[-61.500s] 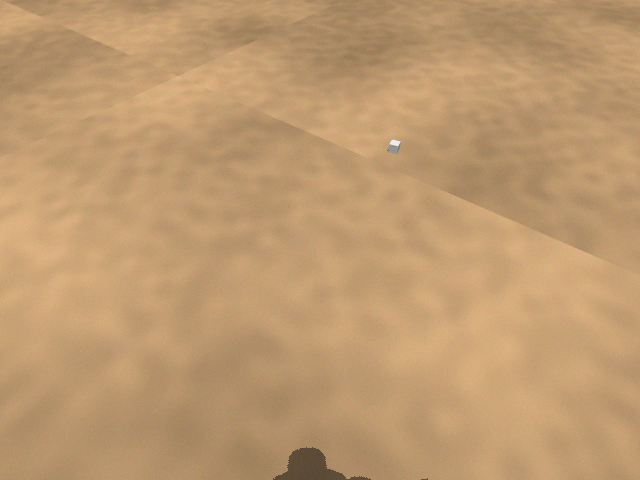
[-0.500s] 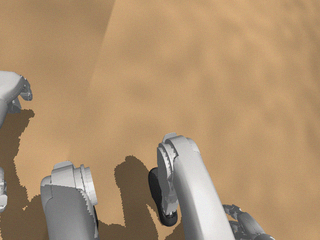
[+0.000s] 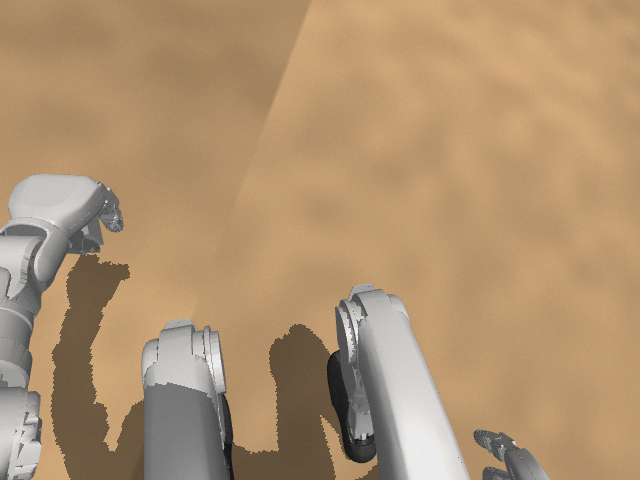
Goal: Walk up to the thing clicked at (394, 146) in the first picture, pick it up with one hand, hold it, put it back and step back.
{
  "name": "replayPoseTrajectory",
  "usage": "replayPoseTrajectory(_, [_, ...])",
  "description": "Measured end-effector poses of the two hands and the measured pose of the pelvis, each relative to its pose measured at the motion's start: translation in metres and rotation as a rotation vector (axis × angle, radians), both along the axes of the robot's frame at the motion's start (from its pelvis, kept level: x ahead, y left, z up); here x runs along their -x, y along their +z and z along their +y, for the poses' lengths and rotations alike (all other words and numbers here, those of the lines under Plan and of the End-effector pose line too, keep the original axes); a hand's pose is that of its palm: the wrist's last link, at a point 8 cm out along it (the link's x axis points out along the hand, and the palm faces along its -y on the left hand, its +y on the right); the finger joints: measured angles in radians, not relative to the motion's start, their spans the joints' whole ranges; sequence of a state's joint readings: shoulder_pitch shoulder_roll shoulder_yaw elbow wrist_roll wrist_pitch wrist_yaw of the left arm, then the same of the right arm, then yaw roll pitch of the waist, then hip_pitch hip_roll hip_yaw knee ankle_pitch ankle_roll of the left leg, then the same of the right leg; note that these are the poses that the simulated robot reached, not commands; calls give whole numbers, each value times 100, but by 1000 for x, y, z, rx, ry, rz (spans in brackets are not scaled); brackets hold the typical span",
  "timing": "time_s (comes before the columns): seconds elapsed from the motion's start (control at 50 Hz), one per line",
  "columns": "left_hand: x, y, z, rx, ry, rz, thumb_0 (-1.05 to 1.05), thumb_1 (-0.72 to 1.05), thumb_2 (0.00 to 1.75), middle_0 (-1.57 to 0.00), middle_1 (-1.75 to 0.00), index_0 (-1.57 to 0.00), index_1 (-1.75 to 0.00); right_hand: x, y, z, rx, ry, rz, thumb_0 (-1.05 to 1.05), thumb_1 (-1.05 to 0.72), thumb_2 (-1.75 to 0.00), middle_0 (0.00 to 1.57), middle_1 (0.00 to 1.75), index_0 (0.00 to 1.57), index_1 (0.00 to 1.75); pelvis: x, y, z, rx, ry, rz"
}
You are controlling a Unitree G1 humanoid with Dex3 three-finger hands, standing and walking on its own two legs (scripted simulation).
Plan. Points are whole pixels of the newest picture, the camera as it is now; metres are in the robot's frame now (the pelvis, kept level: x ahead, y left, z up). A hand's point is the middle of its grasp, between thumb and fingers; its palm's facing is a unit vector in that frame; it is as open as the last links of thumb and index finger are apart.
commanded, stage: lift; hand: left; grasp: from above
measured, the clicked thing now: (73, 227) +0.47 +0.27 -0.17
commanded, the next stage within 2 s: hold in 1.18 s
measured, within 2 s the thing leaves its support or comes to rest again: neither
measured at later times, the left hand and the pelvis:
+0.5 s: hand out of the picture +0.37 +0.24 +0.08, palm faces -0.47 -0.03 -0.88, open 5.4 cm; pelvis +0.01 -0.01 +0.16, yaw +3 degrees
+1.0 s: hand out of the picture +0.35 +0.23 +0.22, palm faces -0.48 -0.03 -0.88, open 5.7 cm; pelvis +0.05 -0.01 +0.29, yaw +3 degrees
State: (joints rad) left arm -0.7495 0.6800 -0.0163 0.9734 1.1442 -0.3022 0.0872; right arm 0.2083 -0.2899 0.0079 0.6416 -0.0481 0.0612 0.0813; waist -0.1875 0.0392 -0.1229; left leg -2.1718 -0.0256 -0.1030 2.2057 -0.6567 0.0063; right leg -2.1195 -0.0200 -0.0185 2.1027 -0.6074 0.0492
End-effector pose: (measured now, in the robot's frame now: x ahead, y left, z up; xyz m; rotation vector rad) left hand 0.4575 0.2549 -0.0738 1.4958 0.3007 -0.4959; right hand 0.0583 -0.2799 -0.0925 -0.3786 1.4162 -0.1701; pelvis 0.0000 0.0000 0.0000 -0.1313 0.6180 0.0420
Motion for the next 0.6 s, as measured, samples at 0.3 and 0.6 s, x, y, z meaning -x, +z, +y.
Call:
replayPoseTrajectory(0.3, [44,120,2,-6,31,-2,-9,50,18,-81,-30,-114,-36,-64,70,9,-48,7,-196,1,-90,-90,21,30,20,30,-6,86,-4,-42,11,-60])
replayPoseTrajectory(0.6, [89,257,-11,7,53,-19,-8,47,22,-81,-29,-112,-38,-75,178,16,-77,-50,-302,1,-90,-90,21,30,20,30,-18,198,-11,-85,10,-214])
